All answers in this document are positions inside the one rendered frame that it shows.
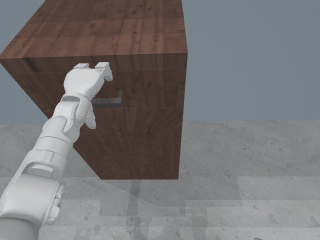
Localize robot left hand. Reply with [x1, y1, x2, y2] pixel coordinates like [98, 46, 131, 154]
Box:
[63, 62, 113, 129]

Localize drawer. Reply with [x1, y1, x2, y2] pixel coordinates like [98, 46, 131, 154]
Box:
[19, 68, 178, 110]

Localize cabinet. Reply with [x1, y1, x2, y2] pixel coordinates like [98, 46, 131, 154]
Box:
[0, 0, 188, 180]

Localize left robot forearm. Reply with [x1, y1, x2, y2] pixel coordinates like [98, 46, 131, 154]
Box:
[0, 92, 91, 215]

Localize left robot upper arm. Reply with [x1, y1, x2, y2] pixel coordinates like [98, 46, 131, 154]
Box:
[0, 172, 65, 240]

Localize handle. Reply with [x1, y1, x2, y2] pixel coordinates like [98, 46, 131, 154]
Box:
[91, 90, 123, 109]

